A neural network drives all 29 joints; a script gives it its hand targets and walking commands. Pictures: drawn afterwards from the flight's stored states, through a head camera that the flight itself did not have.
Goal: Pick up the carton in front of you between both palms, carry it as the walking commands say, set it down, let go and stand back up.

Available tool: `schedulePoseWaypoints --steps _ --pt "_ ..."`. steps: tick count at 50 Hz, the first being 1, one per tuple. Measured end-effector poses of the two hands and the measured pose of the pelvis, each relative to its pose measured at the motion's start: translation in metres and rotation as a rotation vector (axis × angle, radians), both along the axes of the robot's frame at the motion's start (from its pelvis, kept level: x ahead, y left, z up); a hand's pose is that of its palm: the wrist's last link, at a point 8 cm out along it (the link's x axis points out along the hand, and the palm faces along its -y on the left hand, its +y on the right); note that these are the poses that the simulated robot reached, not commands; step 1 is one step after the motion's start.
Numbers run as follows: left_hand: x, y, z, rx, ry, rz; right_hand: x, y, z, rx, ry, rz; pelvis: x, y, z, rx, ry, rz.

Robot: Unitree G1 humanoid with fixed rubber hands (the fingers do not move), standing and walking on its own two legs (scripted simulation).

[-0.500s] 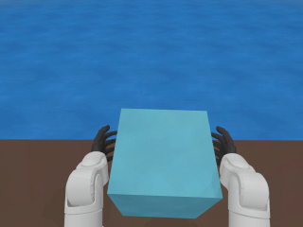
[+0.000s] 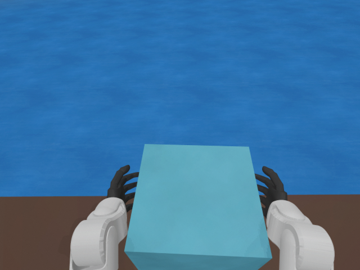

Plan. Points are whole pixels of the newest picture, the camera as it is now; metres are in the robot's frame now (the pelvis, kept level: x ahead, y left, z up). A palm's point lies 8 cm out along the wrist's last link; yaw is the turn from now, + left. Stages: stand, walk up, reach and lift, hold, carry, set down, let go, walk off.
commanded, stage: carry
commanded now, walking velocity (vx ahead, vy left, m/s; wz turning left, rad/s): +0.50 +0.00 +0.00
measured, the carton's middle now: (194, 218) +0.24 +0.00 +0.02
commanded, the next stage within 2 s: none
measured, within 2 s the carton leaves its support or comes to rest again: neither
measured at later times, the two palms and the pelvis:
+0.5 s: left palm (142, 89) +0.63 +0.16 +0.08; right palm (238, 91) +0.60 -0.14 +0.09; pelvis +0.31 +0.03 -0.01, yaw -3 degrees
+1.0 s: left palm (149, 55) +0.85 +0.16 +0.10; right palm (227, 52) +0.85 -0.14 +0.10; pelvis +0.51 +0.01 +0.01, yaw -1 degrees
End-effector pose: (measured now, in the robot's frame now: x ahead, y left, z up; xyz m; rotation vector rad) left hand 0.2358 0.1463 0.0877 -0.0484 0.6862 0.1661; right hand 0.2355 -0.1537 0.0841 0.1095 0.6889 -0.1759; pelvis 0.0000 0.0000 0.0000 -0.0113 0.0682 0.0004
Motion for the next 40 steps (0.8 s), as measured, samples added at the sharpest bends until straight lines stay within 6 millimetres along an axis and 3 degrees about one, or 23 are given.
schedulePoseWaypoints --steps 5,11,16,20,22,25,32,36,40 --pt "0.045 0.002 0.011 0.000 0.022 0.056 0.061 0.002 0.011 -0.012 0.019 0.060 0.053 -0.010 0.019 0.018 0.008 0.005" --pt "0.129 0.000 0.029 -0.002 -0.044 0.041 0.139 0.000 0.029 -0.021 -0.049 0.057 0.129 -0.009 0.024 0.026 0.008 -0.006" --pt "0.218 0.005 0.030 -0.019 -0.089 0.009 0.218 0.005 0.033 -0.036 -0.093 0.022 0.200 0.001 0.012 0.010 -0.005 -0.024" --pt "0.305 0.013 0.017 -0.043 -0.116 -0.019 0.295 0.013 0.026 -0.050 -0.120 -0.015 0.263 0.016 -0.010 0.005 -0.022 -0.043" --pt "0.347 0.014 0.007 -0.039 -0.097 -0.054 0.330 0.014 0.018 -0.061 -0.099 -0.041 0.287 0.022 -0.015 0.015 -0.021 -0.044" --pt "0.397 0.012 -0.003 -0.050 -0.025 -0.080 0.368 0.013 0.007 -0.058 -0.025 -0.076 0.314 0.029 -0.008 0.005 -0.011 -0.047" --pt "0.488 0.006 0.003 -0.095 -0.030 -0.045 0.461 0.007 0.014 -0.017 -0.036 -0.110 0.375 0.032 0.010 -0.010 0.013 -0.044" --pt "0.535 0.008 0.014 -0.069 -0.093 -0.024 0.520 0.008 0.023 -0.004 -0.097 -0.076 0.412 0.025 0.006 0.004 0.017 -0.036" --pt "0.572 0.008 0.017 -0.032 -0.113 0.005 0.567 0.007 0.018 0.024 -0.116 -0.039 0.452 0.017 -0.003 0.002 0.011 -0.031"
